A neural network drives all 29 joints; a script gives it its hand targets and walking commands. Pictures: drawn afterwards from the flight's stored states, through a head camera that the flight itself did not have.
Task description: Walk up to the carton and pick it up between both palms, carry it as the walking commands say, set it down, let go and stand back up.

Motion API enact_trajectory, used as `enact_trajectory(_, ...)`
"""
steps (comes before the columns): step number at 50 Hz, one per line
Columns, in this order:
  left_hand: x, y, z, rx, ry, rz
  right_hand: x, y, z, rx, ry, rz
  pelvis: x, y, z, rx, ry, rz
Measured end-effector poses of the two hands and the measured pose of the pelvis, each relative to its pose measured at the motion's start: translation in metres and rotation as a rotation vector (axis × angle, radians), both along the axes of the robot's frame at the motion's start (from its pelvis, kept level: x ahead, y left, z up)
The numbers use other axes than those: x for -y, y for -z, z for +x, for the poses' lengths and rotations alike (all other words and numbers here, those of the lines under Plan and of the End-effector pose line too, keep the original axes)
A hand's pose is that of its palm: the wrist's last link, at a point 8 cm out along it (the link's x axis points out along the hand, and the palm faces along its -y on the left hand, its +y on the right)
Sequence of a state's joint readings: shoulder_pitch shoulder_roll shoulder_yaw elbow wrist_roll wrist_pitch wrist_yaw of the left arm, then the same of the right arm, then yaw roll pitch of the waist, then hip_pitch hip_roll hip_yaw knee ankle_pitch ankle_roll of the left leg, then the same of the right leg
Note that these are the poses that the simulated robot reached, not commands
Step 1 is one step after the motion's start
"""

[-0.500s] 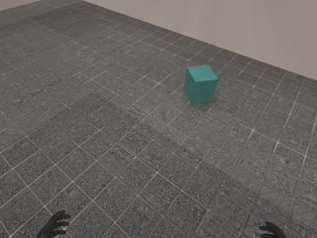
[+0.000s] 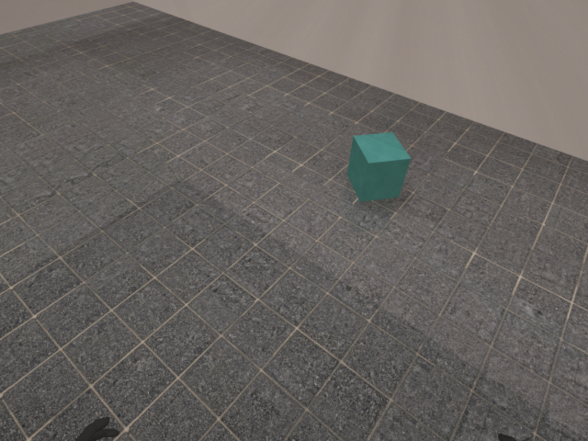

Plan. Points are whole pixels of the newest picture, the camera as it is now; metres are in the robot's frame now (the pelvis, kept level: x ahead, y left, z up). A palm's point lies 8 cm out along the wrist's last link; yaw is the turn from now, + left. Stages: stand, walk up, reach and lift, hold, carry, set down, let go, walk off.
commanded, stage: stand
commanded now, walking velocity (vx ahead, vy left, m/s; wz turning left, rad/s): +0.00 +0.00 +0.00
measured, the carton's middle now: (376, 166) +1.52 -0.40 -0.65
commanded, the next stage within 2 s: walk up in 1.54 s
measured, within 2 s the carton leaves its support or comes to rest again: neither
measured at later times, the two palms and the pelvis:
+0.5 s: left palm out of the picture +0.08 +0.31 -0.11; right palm out of the picture +0.09 -0.32 -0.09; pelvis +0.00 +0.00 +0.01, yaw +1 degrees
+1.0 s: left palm out of the picture +0.09 +0.31 -0.10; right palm out of the picture +0.10 -0.32 -0.10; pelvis +0.00 +0.00 +0.01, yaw +1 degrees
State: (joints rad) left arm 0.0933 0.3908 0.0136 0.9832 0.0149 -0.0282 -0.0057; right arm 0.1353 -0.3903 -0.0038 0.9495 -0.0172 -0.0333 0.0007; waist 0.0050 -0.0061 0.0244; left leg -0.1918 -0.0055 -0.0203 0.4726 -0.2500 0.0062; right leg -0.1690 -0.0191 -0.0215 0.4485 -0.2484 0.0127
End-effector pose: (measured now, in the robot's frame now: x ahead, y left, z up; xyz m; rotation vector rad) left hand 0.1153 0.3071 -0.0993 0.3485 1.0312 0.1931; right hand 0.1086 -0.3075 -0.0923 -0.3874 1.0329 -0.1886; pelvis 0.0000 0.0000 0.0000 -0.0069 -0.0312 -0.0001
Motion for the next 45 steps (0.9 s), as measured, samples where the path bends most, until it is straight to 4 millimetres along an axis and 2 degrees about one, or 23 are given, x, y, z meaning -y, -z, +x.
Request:
enact_trajectory(19,-0.003,0.007,-0.033,-0.103,-0.029,-0.002,0.008,0.002,-0.027,-0.096,0.033,-0.011,-0.001,-0.005,-0.006,0.0,-0.005,0.002)
enact_trajectory(45,-0.004,0.002,-0.028,-0.101,-0.063,0.006,0.008,0.002,-0.005,-0.086,0.022,-0.009,0.002,-0.007,0.003,-0.005,-0.02,0.003)
